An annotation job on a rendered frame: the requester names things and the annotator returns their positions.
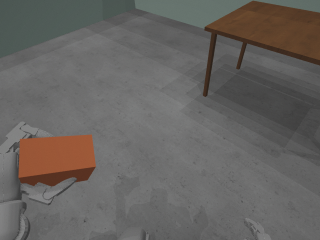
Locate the left robot thigh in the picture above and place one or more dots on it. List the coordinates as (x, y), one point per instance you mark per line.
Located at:
(134, 233)

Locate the left robot forearm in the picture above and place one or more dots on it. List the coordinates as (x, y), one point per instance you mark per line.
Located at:
(14, 225)

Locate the robot left hand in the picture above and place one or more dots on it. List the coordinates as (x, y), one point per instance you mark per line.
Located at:
(11, 188)

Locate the robot right hand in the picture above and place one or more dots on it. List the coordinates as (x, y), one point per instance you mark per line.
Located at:
(256, 229)

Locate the sponge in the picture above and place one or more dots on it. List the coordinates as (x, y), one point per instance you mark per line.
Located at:
(51, 160)

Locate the table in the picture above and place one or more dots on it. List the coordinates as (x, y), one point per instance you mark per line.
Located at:
(289, 31)

